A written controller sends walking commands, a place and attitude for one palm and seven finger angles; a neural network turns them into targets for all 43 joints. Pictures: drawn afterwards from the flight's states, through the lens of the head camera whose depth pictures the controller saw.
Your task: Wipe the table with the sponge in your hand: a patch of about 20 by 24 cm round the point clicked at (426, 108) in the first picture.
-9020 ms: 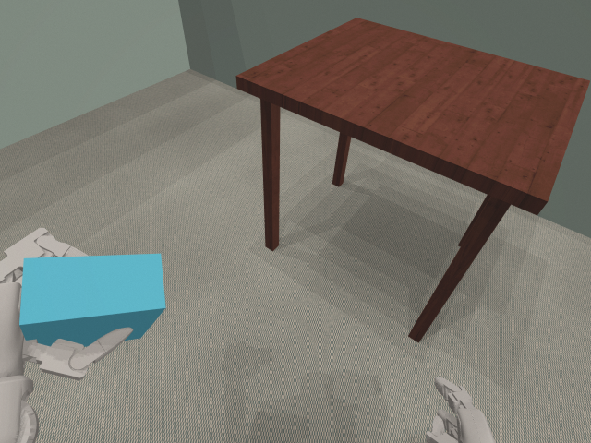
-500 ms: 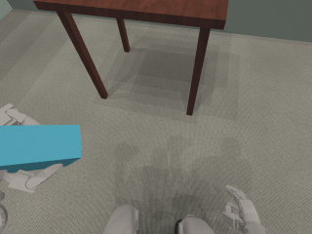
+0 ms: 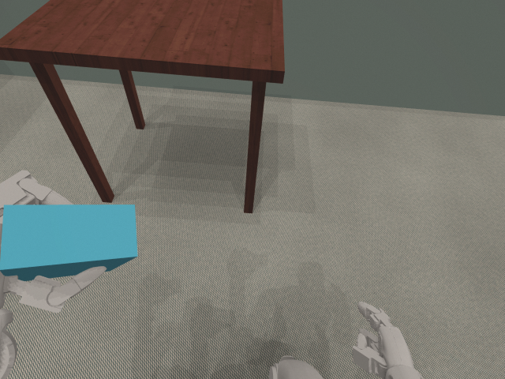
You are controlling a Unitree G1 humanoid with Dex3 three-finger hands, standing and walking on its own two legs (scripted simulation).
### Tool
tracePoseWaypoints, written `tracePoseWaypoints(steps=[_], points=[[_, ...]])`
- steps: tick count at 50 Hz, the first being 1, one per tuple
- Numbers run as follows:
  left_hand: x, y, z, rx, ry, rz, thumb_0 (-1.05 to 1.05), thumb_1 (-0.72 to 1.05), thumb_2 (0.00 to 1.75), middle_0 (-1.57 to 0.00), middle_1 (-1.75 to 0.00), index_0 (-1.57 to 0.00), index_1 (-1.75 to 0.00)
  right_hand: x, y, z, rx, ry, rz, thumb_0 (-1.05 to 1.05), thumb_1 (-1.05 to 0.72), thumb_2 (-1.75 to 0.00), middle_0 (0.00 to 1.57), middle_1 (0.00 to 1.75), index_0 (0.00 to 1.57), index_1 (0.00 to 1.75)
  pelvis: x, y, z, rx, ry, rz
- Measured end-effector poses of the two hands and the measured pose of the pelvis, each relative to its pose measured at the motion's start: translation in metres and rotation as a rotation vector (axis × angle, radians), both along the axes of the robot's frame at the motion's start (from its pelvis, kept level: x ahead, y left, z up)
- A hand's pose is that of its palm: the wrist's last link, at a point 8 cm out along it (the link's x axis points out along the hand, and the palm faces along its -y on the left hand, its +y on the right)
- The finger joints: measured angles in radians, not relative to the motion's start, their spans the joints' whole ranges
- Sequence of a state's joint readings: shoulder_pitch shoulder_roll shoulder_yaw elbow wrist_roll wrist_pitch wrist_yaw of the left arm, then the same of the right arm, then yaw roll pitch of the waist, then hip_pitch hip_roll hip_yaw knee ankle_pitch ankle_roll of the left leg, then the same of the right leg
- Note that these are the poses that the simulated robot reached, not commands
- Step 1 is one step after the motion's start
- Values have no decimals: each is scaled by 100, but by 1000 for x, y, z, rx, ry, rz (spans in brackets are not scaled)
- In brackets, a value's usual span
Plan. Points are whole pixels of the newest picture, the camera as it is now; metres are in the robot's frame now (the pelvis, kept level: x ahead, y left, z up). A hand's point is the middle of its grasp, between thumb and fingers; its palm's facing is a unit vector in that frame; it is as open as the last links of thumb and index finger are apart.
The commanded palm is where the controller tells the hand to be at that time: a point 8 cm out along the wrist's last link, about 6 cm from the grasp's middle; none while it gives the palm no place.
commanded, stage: turn to face it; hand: left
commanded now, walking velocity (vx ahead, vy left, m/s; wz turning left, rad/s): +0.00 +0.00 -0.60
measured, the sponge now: (86, 244) +0.21 +0.23 +0.16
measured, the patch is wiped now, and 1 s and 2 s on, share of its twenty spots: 0.00 0.00 0.00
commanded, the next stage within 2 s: take the last steps up to it in 0.40 s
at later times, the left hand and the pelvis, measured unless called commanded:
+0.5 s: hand (190, 243) +0.22 +0.11 +0.19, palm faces +0.06 -0.79 -0.61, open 9.6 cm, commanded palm +0.17 +0.17 +0.19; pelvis -0.06 -0.05 +0.00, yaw -16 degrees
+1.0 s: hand (188, 254) +0.21 +0.11 +0.18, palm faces +0.17 -0.88 -0.45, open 9.6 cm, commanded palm +0.16 +0.17 +0.19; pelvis -0.06 -0.06 +0.01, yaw -15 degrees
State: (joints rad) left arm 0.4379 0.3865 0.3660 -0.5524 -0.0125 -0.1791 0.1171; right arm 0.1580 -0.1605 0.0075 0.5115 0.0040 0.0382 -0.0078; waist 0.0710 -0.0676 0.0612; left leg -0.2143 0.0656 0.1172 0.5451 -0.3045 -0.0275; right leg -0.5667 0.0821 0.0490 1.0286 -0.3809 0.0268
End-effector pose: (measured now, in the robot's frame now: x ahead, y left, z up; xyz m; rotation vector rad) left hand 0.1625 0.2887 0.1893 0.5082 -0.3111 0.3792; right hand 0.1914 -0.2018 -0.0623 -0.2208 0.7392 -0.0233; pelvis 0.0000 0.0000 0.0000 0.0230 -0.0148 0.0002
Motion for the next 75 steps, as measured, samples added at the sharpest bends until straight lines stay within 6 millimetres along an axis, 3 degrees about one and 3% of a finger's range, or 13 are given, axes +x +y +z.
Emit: tracePoseWaypoints(steps=[4, 8, 14, 18, 24, 30, 36, 43, 48, 57, 62, 67, 75], points=[[7, -15, 14, 1, -34, -42, -1, -45, 100, -80, -135, -80, -135, -27, 10, -8, 90, 11, -24, 1, -90, -90, 20, 30, 20, 30, -7, -3, 4, -41, -9, -65], [28, -43, 16, 24, -21, -105, -1, -45, 100, -80, -135, -80, -135, -57, -1, -22, 143, 40, -77, 1, -90, -90, 21, 30, 21, 30, -16, -18, 3, -53, 1, -126], [54, -110, -1, 75, 44, -248, -1, -45, 100, -80, -135, -80, -135, -109, -66, -51, 122, 104, -209, 1, -90, -90, 21, 30, 21, 30, -35, -47, -9, -49, 8, -171], [51, -139, 2, 117, 109, -366, -1, -45, 100, -80, -135, -80, -135, -148, -114, -44, 40, 161, -345, 2, -90, -90, 20, 30, 20, 30, -47, -52, -2, -11, 18, -221], [34, -139, 26, 222, 82, -416, -1, -45, 100, -80, -135, -80, -135, -187, -153, -20, -68, 159, -469, 2, -91, -90, 20, 29, 20, 30, -56, -53, 4, 0, 31, -273], [21, -111, 17, 125, -5, -351, -1, -45, 100, -80, -135, -80, -135, -200, -147, -10, -120, 96, -493, 2, -91, -90, 20, 29, 20, 30, -61, -43, -3, -25, 22, -276], [10, -98, -3, -11, 9, -270, -1, -45, 100, -80, -135, -80, -135, -194, -108, -6, -60, 33, -451, 2, -91, -90, 20, 29, 20, 30, -63, -40, 5, -44, 0, -276], [3, -123, 12, 19, -39, -284, -1, -45, 101, -80, -135, -80, -135, -174, -78, -25, 64, 0, -356, 2, -90, -90, 20, 30, 20, 30, -67, -52, 2, -30, 12, -278], [12, -135, 12, 38, -9, -296, -1, -45, 101, -80, -135, -80, -135, -171, -86, -43, 92, 69, -336, 2, -90, -90, 21, 30, 21, 30, -68, -57, 0, -22, 11, -256], [35, -120, 4, 65, 108, -279, -1, -45, 101, -80, -135, -80, -135, -170, -123, -28, -26, 164, -396, 2, -90, -90, 20, 30, 20, 30, -39, -49, 13, 25, 27, -253], [62, -103, 4, 68, 22, -302, -1, -45, 100, -80, -135, -80, -135, -141, -125, -24, -113, 125, -418, 2, -91, -90, 20, 30, 20, 30, -10, -29, -1, 9, 20, -261], [96, -92, 3, 74, -31, -319, -1, -45, 100, -80, -135, -80, -135, -102, -100, -22, -50, 28, -449, 2, -91, -90, 20, 29, 20, 30, 2, -21, -6, 10, 1, -272], [109, -110, 22, 100, -23, -344, -1, -45, 100, -80, -135, -80, -135, -63, -58, -31, 98, -9, -386, 1, -90, -90, 20, 30, 20, 30, 29, -26, 0, 10, 27, -288]])
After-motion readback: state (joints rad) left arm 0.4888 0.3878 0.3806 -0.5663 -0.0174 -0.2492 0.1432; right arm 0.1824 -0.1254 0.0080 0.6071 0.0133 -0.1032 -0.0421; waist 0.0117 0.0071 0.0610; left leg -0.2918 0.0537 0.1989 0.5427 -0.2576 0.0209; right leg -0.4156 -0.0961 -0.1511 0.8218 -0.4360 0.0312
